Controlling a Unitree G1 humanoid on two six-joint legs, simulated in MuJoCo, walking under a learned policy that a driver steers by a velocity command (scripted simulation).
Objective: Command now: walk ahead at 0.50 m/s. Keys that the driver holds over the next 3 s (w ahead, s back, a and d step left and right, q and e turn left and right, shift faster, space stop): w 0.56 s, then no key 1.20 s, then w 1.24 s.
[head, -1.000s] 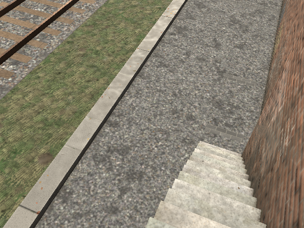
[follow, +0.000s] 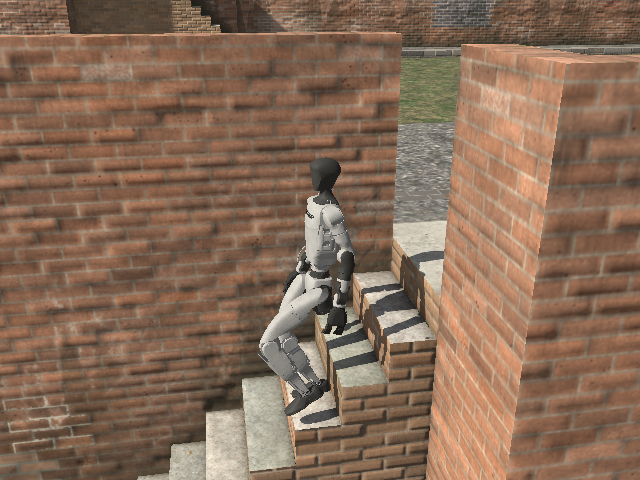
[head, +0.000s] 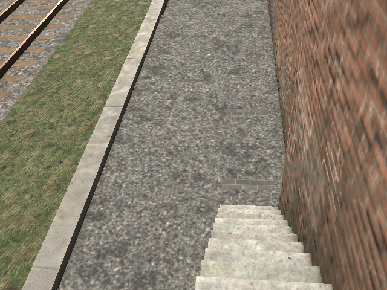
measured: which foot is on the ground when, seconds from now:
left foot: up 0.00-0.18, down 0.20-0.76, up 0.78-1.00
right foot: down 0.00-0.26, up 0.28-0.74, down 0.76-1.00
